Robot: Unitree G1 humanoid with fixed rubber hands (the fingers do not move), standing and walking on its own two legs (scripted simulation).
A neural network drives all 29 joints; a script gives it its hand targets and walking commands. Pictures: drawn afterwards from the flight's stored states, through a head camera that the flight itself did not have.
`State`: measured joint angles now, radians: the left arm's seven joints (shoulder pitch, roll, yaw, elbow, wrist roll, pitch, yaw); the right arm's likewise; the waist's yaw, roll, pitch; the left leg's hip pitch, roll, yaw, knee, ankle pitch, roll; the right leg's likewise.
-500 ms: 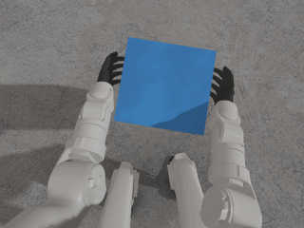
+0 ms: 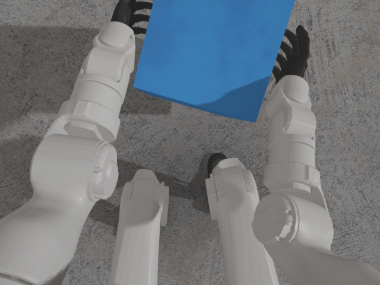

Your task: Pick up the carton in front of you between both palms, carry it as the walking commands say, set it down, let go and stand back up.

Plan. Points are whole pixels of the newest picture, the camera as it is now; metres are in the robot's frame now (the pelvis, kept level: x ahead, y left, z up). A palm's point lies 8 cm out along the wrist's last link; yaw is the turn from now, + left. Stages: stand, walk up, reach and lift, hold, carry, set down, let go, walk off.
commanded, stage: set down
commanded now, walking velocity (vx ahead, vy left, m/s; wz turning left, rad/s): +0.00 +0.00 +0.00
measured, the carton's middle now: (203, 59) +0.52 -0.08 -0.23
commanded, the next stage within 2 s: none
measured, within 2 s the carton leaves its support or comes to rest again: rests again in 0.94 s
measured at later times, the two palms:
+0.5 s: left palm (134, 37) +0.57 +0.06 -0.22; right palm (277, 74) +0.47 -0.22 -0.20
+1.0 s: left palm (136, 43) +0.57 +0.06 -0.24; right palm (277, 76) +0.47 -0.23 -0.22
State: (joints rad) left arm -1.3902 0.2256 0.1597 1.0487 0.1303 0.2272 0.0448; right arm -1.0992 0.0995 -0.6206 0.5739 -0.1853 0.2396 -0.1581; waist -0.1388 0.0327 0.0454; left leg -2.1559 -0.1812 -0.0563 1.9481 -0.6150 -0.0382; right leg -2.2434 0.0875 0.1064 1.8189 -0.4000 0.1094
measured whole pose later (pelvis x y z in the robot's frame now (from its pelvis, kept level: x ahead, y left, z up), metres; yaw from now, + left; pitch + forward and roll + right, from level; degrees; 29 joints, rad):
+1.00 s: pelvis +0.00 +0.01 -0.05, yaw -2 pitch +44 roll -6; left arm -1.55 0.29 0.03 1.23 0.12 0.19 0.02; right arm -1.28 -0.07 -0.67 0.91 -0.14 0.16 -0.05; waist -0.19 0.00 0.22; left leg -2.27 -0.15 -0.04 2.17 -0.66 0.02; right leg -2.31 0.04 0.05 2.01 -0.47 0.12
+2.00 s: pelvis +0.00 -0.01 +0.00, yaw -2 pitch +43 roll -3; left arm -1.51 0.51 -0.05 1.15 -0.08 0.20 -0.03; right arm -1.11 -0.08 -0.34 0.71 0.16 0.15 -0.23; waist -0.21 0.03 0.15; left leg -2.11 -0.03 -0.04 1.99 -0.63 0.01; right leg -2.18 0.03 0.00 1.85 -0.42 0.04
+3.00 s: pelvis +0.06 -0.02 +0.25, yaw +3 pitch +37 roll +1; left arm -0.71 0.16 0.23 0.70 0.16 0.17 0.08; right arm -0.42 -0.06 -0.26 0.47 -0.06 0.13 0.05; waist -0.16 0.00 -0.10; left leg -1.25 -0.07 -0.07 0.96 -0.36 -0.01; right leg -1.31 0.00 0.02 0.91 -0.24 0.01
